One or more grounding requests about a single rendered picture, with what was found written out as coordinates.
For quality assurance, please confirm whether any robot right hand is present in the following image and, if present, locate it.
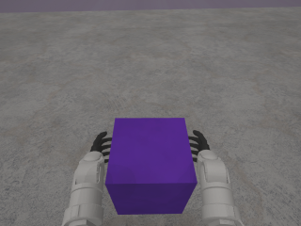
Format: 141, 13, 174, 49
188, 130, 210, 162

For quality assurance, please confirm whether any robot left forearm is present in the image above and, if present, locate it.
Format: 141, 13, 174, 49
61, 151, 105, 226

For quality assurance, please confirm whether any robot left hand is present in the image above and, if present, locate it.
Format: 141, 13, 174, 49
90, 131, 112, 164

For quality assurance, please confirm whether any carton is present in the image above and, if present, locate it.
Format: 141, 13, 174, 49
105, 118, 198, 215

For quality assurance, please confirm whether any robot right forearm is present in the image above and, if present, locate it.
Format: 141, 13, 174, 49
197, 150, 245, 226

